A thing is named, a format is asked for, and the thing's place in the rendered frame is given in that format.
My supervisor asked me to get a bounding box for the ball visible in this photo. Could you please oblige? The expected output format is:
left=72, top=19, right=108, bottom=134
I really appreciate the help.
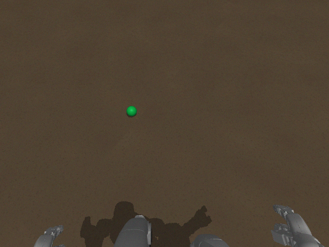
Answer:
left=126, top=106, right=137, bottom=116

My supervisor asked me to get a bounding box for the left robot hand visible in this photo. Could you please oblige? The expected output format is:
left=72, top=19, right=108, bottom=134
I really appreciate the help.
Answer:
left=34, top=225, right=66, bottom=247

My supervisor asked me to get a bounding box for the right robot arm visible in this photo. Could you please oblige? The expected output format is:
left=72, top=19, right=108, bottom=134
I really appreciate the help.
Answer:
left=293, top=233, right=324, bottom=247

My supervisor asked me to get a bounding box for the right robot hand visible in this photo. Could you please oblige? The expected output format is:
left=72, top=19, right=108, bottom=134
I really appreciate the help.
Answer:
left=271, top=204, right=312, bottom=247

